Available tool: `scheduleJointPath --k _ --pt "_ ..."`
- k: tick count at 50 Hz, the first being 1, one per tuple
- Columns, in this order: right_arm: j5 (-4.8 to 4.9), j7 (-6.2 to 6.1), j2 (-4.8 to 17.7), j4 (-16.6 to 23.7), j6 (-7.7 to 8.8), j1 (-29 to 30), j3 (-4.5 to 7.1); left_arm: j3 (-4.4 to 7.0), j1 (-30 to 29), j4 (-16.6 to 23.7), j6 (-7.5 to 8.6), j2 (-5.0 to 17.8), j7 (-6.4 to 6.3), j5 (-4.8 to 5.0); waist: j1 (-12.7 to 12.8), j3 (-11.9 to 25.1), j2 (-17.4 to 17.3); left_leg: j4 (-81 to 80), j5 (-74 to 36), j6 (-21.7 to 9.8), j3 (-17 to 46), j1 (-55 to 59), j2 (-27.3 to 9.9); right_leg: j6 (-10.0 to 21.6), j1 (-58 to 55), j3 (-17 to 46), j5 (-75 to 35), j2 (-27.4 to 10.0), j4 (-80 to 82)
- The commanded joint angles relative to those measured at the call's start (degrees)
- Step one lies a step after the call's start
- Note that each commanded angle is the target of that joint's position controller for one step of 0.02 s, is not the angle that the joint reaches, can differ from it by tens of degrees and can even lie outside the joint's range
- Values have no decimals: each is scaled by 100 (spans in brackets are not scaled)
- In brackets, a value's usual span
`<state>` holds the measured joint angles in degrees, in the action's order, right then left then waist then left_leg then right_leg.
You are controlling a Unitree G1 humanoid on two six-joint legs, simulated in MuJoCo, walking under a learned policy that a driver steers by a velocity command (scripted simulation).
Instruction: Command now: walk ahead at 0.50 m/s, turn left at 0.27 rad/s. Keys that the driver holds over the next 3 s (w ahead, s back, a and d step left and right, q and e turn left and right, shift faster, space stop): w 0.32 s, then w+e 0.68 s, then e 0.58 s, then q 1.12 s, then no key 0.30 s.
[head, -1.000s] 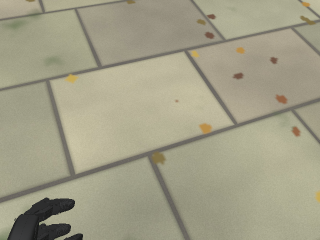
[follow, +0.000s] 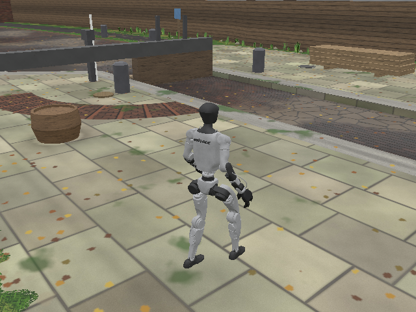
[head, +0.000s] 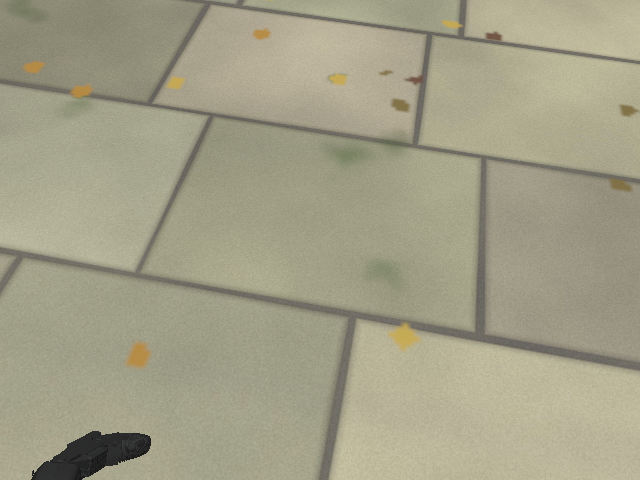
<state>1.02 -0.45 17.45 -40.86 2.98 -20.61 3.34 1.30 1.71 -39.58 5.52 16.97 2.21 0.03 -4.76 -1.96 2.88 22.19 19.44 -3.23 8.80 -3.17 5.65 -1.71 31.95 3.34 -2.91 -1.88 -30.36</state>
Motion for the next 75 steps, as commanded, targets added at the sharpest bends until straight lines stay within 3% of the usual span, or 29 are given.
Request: scheduleJointPath --k 1,3,4,5,6,8,12,18,25,27,28,29,30,31,32,34,40,45,50,52,54,55,56,57,58,59,64,70,75 --pt "-7 -21 891 112 -5 -140 254 238 -224 431 129 701 11 21 174 -76 -981 -219 -1932 -763 1092 -112 -1655 275 -503 -111 531 36 163" --pt "-48 -8 675 142 -39 -37 166 395 830 182 162 964 -45 -39 716 621 -835 1106 -3120 -488 727 -252 -1181 629 -2057 -179 438 -17 305" --pt "-137 -26 427 248 -29 -279 58 480 1707 112 163 1322 -63 -103 940 1580 -94 2828 -2003 -205 346 -1291 -696 1122 -3780 1030 374 -1005 69" --pt "30 -30 128 245 48 -944 -28 567 2167 -149 94 1537 1 -64 743 2074 1645 4583 1194 208 -40 -3163 78 1889 -5172 3684 1997 -1944 992" --pt "108 -33 650 179 79 -630 59 431 2148 -145 83 1010 25 107 910 1597 928 5197 1267 210 373 -3877 -200 1765 -4997 4089 3282 -1960 1381" --pt "12 -30 793 389 105 487 100 311 1500 -52 21 691 -19 17 870 425 -109 4979 353 163 -85 -3944 -708 1391 -3607 2518 2418 -1504 1555" --pt "-41 21 420 358 111 407 66 236 1332 -129 65 511 -68 -25 521 314 240 4087 -252 268 -339 -3330 -1095 1456 -2765 1395 679 -1023 1915" --pt "-115 71 105 669 171 1456 -71 295 1757 -416 -9 806 -147 94 786 24 70 2095 -1629 462 -618 -3417 -1082 1401 -2642 585 -315 -828 2174" --pt "-20 262 258 903 354 2341 -17 347 2322 -689 -216 944 -265 169 886 -134 170 603 -2069 393 -558 -2696 -702 1194 -2991 926 -126 -1041 1693" --pt "-20 243 460 806 389 1957 77 393 2218 -685 -261 1048 -295 161 584 43 280 386 -1742 231 -618 -1972 -622 1067 -3016 1001 -640 -1067 1252" --pt "-45 193 658 621 396 1324 190 369 2145 -657 -268 991 -297 142 241 437 215 208 -1752 71 -711 -990 -579 920 -2826 824 -1145 -805 562" --pt "-138 130 935 477 393 431 295 274 2033 -520 -249 749 -285 57 -191 1211 43 514 -1775 -231 -242 553 -1177 728 -2047 652 -579 -506 -729" --pt "-217 86 1447 386 316 -255 428 92 2613 -359 -176 127 -273 21 -143 2204 -1225 576 -1353 -945 1735 2787 -2648 328 -25 85 1770 304 -2818" --pt "-153 115 1142 320 264 -354 354 94 2759 -339 -121 246 -267 167 -112 2532 -1925 -200 -173 -1247 3229 2796 -3072 273 834 397 3698 354 -3826" --pt "-101 105 721 307 255 -30 234 267 2253 -300 -137 785 -275 292 -133 1540 -1284 -427 362 -989 2545 1998 -2794 284 1189 491 3296 28 -4209" --pt "-106 118 349 268 263 640 108 306 1741 -175 -208 745 -280 202 158 531 -838 -790 -400 -778 1234 537 -2344 233 996 273 2477 -340 -3949" --pt "-171 94 465 -26 441 1066 206 298 1553 8 -476 323 -232 129 561 -31 -736 -1528 -1776 -847 -421 -618 -2109 26 643 274 1418 -650 -3099" --pt "-129 27 766 -228 362 845 280 215 698 286 -380 194 -42 121 254 -175 -501 -1529 -2167 -691 -1335 -305 -1984 125 481 -89 132 -532 -1461" --pt "26 24 1023 -462 185 469 374 231 1 690 -403 309 91 111 89 -353 -502 -1149 -2579 -492 -1662 594 -2247 428 605 -423 676 -381 -712" --pt "76 -17 1189 -431 81 612 420 338 261 741 -426 501 112 40 358 -100 -692 -206 -4874 -319 -1884 749 -2174 619 -13 -794 1230 19 -574" --pt "125 -59 1078 -368 21 679 368 642 1770 387 -449 1017 26 19 1175 796 -533 2021 -5436 78 -2143 87 -1737 955 -2185 -914 390 543 23" --pt "-161 -39 601 -221 61 381 203 769 2194 323 -518 1567 -123 53 1086 1342 652 3920 -1742 467 -2145 -1564 -1273 1358 -3903 614 -1690 -556 -125" --pt "-241 36 280 -19 169 -145 30 753 1778 653 -462 1952 -103 -42 574 2445 1550 5892 2061 773 -1193 -3331 -188 2737 -5287 3716 -1933 -2060 400" --pt "-98 73 901 -114 224 401 166 634 1785 780 -427 1433 -32 -8 1082 2717 294 6082 1821 658 -265 -3483 -538 2480 -5109 3296 -1895 -1882 626" --pt "39 62 888 81 231 847 159 558 1566 736 -376 1208 -18 17 984 1927 163 5805 1360 548 -377 -3712 -712 2243 -4455 2454 -1919 -1634 642" --pt "-38 -23 773 29 206 906 137 534 1319 681 -354 1060 -35 87 761 1266 -320 5323 951 563 -450 -3716 -930 1963 -3654 1922 -1841 -1299 708" --pt "-180 -151 639 -45 -67 655 131 525 806 766 -398 1015 -183 -46 264 981 -1 4192 230 778 -483 -2721 -894 1849 -1887 1247 -2428 -860 1047" --pt "-139 -130 531 141 -173 1329 68 547 826 708 -632 1077 -392 64 449 991 259 2688 -689 939 -339 -2584 -621 1511 -1760 1460 -644 -569 975" --pt "-103 -53 607 280 -95 1612 101 539 857 699 -734 1027 -387 55 553 781 568 1629 -376 815 -219 -2223 -392 1398 -1952 2141 -171 -551 656"
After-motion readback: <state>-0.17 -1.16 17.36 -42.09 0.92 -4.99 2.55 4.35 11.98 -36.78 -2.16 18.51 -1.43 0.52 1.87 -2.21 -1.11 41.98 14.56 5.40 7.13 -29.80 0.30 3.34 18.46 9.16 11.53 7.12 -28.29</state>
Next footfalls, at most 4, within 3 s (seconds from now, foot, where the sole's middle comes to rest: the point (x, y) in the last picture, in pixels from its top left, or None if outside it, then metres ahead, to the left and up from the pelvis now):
0.06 right None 0.21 -0.13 -0.77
0.58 left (244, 471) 0.50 0.11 -0.77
1.08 right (385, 367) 0.71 -0.21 -0.77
1.58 left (314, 309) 0.88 -0.06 -0.77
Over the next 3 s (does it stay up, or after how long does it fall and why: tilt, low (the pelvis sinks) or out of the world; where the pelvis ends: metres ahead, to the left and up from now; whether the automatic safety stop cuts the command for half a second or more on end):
stays up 0.76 -0.10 0.00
